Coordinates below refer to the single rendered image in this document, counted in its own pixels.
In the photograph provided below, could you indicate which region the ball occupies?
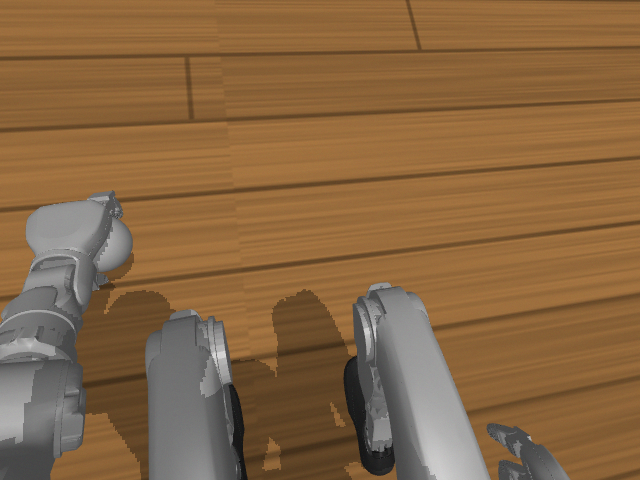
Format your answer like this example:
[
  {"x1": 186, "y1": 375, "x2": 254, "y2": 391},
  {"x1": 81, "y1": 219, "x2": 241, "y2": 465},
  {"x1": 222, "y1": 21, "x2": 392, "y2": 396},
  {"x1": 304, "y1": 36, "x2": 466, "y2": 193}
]
[{"x1": 93, "y1": 216, "x2": 133, "y2": 273}]

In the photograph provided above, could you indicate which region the left robot arm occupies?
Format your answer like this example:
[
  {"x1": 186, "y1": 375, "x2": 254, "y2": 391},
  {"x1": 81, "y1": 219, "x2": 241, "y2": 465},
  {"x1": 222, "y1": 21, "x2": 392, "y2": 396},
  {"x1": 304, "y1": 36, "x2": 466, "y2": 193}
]
[{"x1": 0, "y1": 249, "x2": 95, "y2": 480}]

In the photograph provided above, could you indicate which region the right robot foot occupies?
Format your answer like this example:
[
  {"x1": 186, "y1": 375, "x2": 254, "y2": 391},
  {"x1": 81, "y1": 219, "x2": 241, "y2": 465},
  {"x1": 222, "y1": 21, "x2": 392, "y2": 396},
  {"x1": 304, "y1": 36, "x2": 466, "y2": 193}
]
[{"x1": 344, "y1": 356, "x2": 395, "y2": 476}]

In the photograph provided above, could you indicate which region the right robot hand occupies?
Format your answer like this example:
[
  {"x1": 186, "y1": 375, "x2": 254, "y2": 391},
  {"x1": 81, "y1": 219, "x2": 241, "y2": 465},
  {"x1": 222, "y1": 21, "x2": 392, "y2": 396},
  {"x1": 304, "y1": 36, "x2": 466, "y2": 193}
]
[{"x1": 486, "y1": 423, "x2": 570, "y2": 480}]

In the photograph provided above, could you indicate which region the left robot hand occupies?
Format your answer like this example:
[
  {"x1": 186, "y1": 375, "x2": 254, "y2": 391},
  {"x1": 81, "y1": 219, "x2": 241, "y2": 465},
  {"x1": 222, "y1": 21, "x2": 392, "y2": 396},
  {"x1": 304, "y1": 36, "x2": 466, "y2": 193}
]
[{"x1": 25, "y1": 191, "x2": 123, "y2": 291}]

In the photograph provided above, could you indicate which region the left robot foot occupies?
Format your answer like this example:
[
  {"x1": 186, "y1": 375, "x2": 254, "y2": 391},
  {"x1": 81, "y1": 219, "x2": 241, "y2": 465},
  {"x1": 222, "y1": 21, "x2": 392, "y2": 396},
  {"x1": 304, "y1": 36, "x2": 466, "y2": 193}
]
[{"x1": 229, "y1": 384, "x2": 248, "y2": 480}]

